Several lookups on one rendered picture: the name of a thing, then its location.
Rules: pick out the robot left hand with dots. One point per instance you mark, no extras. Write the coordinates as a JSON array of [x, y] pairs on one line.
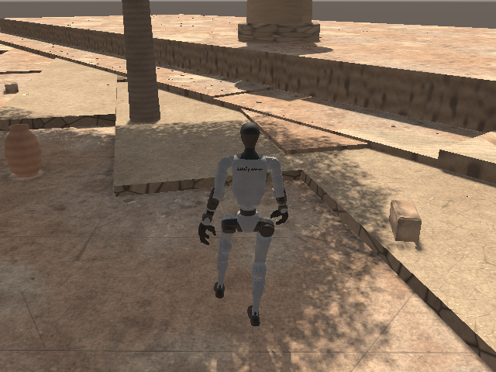
[[201, 231]]

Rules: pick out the right robot upper arm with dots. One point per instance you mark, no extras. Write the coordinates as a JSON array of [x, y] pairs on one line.
[[276, 175]]

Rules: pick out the robot head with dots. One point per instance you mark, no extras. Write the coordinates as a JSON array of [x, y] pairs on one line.
[[250, 132]]

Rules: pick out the robot torso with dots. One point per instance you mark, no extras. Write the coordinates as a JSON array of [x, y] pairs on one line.
[[248, 186]]

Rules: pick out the robot right hand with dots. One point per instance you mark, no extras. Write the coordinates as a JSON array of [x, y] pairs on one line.
[[278, 213]]

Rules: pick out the left robot upper arm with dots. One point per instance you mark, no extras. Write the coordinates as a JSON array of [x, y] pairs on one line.
[[221, 175]]

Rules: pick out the right robot forearm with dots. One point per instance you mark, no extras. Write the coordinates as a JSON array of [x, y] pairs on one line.
[[282, 203]]

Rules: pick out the left robot forearm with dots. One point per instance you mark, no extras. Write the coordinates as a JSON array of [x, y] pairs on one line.
[[210, 209]]

